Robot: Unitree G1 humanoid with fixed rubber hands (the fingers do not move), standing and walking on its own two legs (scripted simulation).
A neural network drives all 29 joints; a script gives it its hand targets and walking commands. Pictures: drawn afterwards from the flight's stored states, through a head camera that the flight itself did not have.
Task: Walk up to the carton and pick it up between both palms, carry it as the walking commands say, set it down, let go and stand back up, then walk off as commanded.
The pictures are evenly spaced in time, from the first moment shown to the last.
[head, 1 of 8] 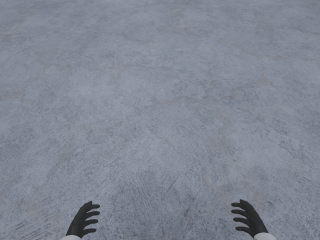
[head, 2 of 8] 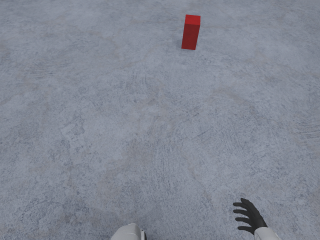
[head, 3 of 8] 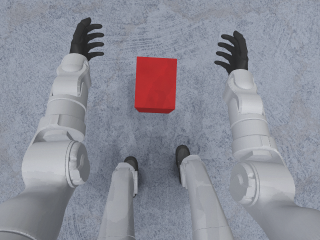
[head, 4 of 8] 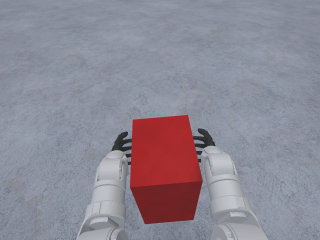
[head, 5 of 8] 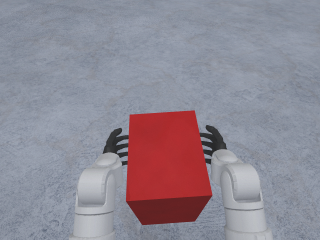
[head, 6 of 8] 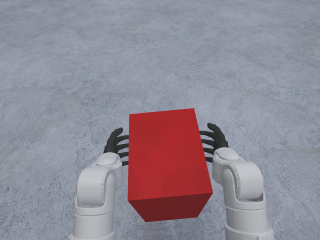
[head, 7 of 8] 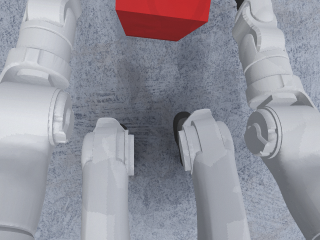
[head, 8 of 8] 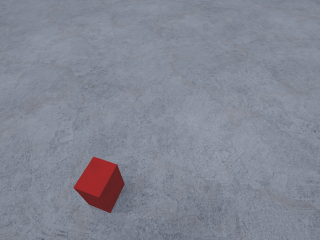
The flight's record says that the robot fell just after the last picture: no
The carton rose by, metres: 0.66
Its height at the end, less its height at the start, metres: +0.00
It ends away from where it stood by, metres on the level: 1.78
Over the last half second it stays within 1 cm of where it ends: yes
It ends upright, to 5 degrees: yes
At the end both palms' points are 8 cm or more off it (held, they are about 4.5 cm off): yes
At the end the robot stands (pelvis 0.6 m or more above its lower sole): yes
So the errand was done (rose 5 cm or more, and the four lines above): yes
